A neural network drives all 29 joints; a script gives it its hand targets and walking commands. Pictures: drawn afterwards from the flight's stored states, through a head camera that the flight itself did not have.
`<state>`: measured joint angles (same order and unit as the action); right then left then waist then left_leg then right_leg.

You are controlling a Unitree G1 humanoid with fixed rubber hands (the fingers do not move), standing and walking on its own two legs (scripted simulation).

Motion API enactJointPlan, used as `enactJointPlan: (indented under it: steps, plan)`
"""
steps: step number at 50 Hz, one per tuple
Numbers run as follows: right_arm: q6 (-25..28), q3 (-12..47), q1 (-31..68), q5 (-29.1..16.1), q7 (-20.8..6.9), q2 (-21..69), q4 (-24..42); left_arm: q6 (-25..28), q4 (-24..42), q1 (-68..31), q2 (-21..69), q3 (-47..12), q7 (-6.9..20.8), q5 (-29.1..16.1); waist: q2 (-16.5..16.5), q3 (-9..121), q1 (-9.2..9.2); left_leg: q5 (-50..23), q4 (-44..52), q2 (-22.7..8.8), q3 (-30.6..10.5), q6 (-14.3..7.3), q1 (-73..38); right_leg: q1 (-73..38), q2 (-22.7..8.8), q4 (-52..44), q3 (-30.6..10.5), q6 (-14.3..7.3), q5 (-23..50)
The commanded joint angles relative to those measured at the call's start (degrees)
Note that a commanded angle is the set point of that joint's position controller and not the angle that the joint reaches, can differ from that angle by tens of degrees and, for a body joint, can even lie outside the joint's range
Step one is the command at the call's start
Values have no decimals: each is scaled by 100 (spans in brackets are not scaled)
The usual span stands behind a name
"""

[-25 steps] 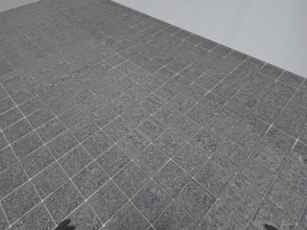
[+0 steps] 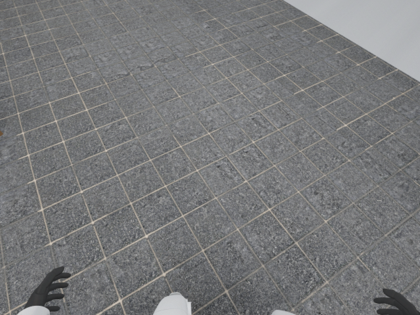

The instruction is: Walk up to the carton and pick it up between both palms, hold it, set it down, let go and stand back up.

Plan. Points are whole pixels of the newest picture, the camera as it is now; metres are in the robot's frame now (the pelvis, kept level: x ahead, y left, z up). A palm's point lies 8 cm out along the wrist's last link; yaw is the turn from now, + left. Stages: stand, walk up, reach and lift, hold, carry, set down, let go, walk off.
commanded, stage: walk up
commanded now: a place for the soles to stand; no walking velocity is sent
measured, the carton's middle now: out of the picture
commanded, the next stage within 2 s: none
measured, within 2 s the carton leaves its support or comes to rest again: neither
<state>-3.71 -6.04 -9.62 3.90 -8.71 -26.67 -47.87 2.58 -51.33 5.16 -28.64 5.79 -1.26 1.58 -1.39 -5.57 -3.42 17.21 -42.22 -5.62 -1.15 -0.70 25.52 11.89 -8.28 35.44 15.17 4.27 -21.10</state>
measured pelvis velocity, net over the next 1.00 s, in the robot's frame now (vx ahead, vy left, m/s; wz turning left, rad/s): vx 0.10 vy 0.24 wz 0.71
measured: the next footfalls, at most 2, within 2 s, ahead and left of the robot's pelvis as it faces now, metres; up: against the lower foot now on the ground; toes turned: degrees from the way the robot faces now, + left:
right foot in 0.30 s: +0.16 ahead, -0.02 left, +0.00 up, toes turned +15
left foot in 0.66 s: +0.04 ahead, +0.33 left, +0.00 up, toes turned +34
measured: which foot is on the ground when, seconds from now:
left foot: down 0.00-0.32, up 0.34-0.64, down 0.66-0.96, up 0.98-1.00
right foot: down 0.00-0.00, up 0.02-0.28, down 0.30-0.68, up 0.70-0.92, down 0.94-1.00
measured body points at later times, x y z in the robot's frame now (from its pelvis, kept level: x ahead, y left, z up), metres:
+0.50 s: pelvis +0.05 +0.08 +0.01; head +0.07 +0.07 +0.46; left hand -0.01 +0.47 -0.04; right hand +0.29 -0.15 -0.09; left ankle +0.02 +0.19 -0.67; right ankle +0.12 -0.03 -0.72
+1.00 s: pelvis +0.10 +0.24 +0.00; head +0.13 +0.24 +0.45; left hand -0.02 +0.58 -0.08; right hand +0.35 +0.02 -0.12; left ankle +0.01 +0.32 -0.70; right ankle +0.20 +0.20 -0.72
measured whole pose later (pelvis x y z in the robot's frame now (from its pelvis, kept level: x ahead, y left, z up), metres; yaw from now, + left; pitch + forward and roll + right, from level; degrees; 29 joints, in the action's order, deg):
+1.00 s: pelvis +0.10 +0.24 +0.00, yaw +41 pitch +0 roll -1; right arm -2.6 -5.1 -17.1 2.1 -6.6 -26.8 -44.4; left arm 7.7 -49.5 13.1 -25.0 2.9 -2.3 1.4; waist -3.8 -4.0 -4.3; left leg 24.4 -48.9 4.3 -6.8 -2.1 20.1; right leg 22.2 -1.7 38.3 8.0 -2.4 -15.3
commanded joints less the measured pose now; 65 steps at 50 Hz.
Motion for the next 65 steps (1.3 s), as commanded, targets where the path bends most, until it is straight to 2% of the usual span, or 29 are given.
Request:
enactJointPlan:
  steps: [1, 3, 6, 11, 13, 14, 15, 16, 19, 23, 25, 29, 31, 33, 34, 35, 37, 39, 41, 44, 45, 46, 47, 48, 50, 56, 59, 62, 65]
  plan:
    - [138, -529, -620, 44, 53, -1826, 618, -33, 823, -224, -691, 84, 2, -66, -2139, 953, -475, -1318, 2862, -648, -3401, -1516, -2155, 2579, 893, 2411, -761, -449, -1920]
    - [80, -437, -415, -70, 128, -1711, 857, 96, 634, -108, -1063, 28, -86, -145, -1672, 825, -343, -1742, 2663, -653, -3339, -1806, -2183, 2599, 777, 2495, -1258, -420, -1712]
    - [146, -349, -74, -2, 229, -1166, 1218, 88, 387, 675, -1095, 109, -131, -241, -830, 1131, 81, -1439, 1996, -114, -2281, -1436, -2250, 2194, 416, 1708, -1633, -467, -671]
    - [150, -368, -77, -19, 80, -1091, 1616, 203, 561, 796, -974, 110, -188, -165, -593, 1386, 36, -1650, 1986, 18, -2499, -1446, -1287, 536, 851, 52, -1425, -471, -15]
    - [106, -306, 508, -50, 61, -899, 1838, 227, 411, 1317, -900, 153, -219, -126, -222, 1360, 435, -171, 1750, 353, -2040, -1086, 318, -1097, 819, -691, -1388, -687, 1080]
    - [119, -177, 694, -86, 83, -613, 1941, 220, 301, 1619, -1114, 214, -252, -94, 233, 1383, 697, 591, 1240, 841, -1739, -797, 920, -1662, 278, -1348, -2056, -840, 1142]
    - [142, -94, 135, -107, 88, -402, 1895, 227, 394, 1514, -1582, 405, -261, -22, 1524, 1718, 698, 1157, -41, 1566, -873, -383, 1449, -2158, -1015, -2037, -3598, -1177, 6]
    - [114, -210, -90, -24, 107, -779, 1611, 224, 612, 901, -1800, 527, -315, 9, 1052, 1247, 483, 945, -1004, 1096, -758, -56, 1412, -1118, -2037, -2622, -4584, -1475, -1191]
    - [85, -390, -727, 7, 56, -1262, 1137, 288, 849, 44, -1422, 458, -265, -4, 832, 803, -109, 497, -1846, 458, -854, 109, 950, -297, -1640, -2241, -3547, -1752, -651]
    - [166, -259, -83, -25, -114, -1186, 1084, 432, 697, 545, -1216, 473, -212, 16, 621, 427, 185, 54, -1384, 147, -618, 185, 926, -11, -1222, -2266, -2316, -1552, -160]
    - [162, -214, 6, -74, -175, -1082, 1088, 422, 676, 530, -1448, 577, -159, 48, 1024, 432, 275, 196, -725, -114, -498, 206, 785, -212, -1256, -2077, -1867, -1560, -37]
    - [257, -255, 248, -156, -197, -1042, 966, 352, 730, 385, -1657, 548, -29, 95, 1256, 480, 168, 569, 579, -54, 64, 115, -254, 381, -1060, -1658, -920, -1374, -49]
    - [275, -374, -317, -94, -131, -1090, 673, 326, 660, 386, -1585, 449, -6, 72, 763, 624, -185, 94, 858, 287, 703, -23, -1227, 1075, -799, -988, -421, -1095, -604]
    - [252, -520, -1338, -40, -64, -1462, 254, 264, 678, 445, -1171, 293, -16, 85, -621, 873, -603, 635, 1087, 456, 267, -351, -2249, 1936, -160, 1091, 56, -898, -1202]
    - [265, -632, -1405, -41, 11, -2050, 380, 258, 896, 390, -830, 160, 0, 47, -2298, 659, -744, 1846, 2694, -859, -2638, -927, -2378, 3368, 659, 2425, 130, -583, -2112]
    - [277, -539, -903, -100, 23, -2103, 524, 294, 966, -182, -1130, 200, -55, -37, -1902, 224, -617, 2073, 3274, -1163, -3714, -1556, -1799, 3274, 652, 2478, -798, -527, -1928]
    - [297, -440, -754, -187, 114, -1872, 680, 422, 753, 101, -1255, 179, -51, -150, -1480, 121, -418, -387, 2638, -1062, -3124, -1854, -2069, 3170, 391, 2167, -1027, -508, -1694]
    - [373, -356, -651, -128, 232, -1469, 793, 463, 496, 683, -1221, 199, -74, -183, -1162, 590, -48, -2383, 1883, -658, -2051, -1518, -2426, 2813, 142, 1881, -1284, -474, -1088]
    - [367, -268, -94, -116, 235, -1321, 1004, 460, 377, 1027, -1200, 198, -72, -182, -1464, 671, 159, -1931, 1805, -453, -1939, -1443, -1777, 1954, 182, 1153, -1223, -410, -745]
    - [328, -219, 485, -234, 218, -1290, 1312, 563, 185, 1805, -1165, 223, -140, -152, -736, 924, 737, -1546, 904, -150, -1332, -1150, -270, -257, 406, -623, -1240, -651, 884]
    - [352, -123, 544, -268, 218, -945, 1368, 585, -74, 2454, -1495, 371, -217, -98, -4, 1317, 1137, -1258, -186, 407, -803, -747, 471, -1453, 149, -1315, -1591, -642, 1133]
    - [364, 49, 525, -273, 251, -459, 1393, 586, -71, 2783, -1894, 479, -310, -16, 1417, 1380, 1348, 746, -1148, 1260, -870, -382, 1649, -2187, -1081, -1922, -3128, -581, 697]
    - [322, -80, 53, -168, 262, -847, 1303, 543, 228, 2031, -2091, 488, -305, 40, 812, 1255, 853, 1022, -1743, 945, -816, -88, 2018, -1855, -1988, -2327, -4309, -1211, -846]
    - [255, -240, -209, -160, 242, -1280, 1079, 493, 486, 1541, -2064, 541, -291, -18, 253, 1143, 696, 783, -2057, 562, -909, -114, 1803, -1340, -2229, -2590, -4409, -1445, -2022]
    - [253, -277, -656, -138, 189, -1338, 772, 562, 604, 1002, -1728, 498, -246, -40, 566, 887, 350, 549, -2222, 272, -816, -48, 1691, -1144, -1936, -2280, -3804, -1773, -1581]
    - [374, -187, 184, -101, 92, -1032, 882, 644, 461, 1058, -1479, 407, -124, -57, 969, 425, 449, 328, -960, -151, -566, 116, 1496, -1007, -1551, -1492, -1717, -1806, 2578]
    - [399, -144, 348, -182, -5, -828, 821, 613, 524, 827, -1577, 359, -96, -69, 1201, 82, 310, -118, 15, -105, -95, 53, 563, -30, -1256, -1591, -776, -1461, 2498]
    - [379, -307, -51, -316, -94, -963, 546, 516, 523, 542, -1703, 326, -59, -49, 1331, 338, 13, -782, 382, 72, 507, -70, -1005, 910, -1040, -1390, -433, -1212, 826]
    - [346, -509, -763, -231, -34, -1312, 225, 455, 476, 581, -1458, 217, -70, -4, 440, 811, -453, -236, 404, 454, 483, -231, -2219, 1514, -549, 383, -38, -1010, 437]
